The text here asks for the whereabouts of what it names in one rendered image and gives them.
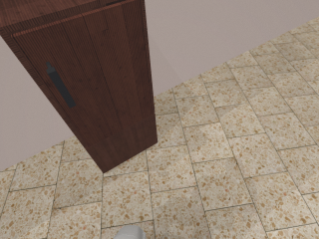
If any robot left thigh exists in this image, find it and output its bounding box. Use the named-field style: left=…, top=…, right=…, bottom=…
left=113, top=225, right=147, bottom=239

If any handle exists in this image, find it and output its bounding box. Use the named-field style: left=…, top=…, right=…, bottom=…
left=46, top=62, right=76, bottom=108

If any cupboard door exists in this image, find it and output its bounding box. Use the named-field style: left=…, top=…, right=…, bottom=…
left=11, top=0, right=154, bottom=147

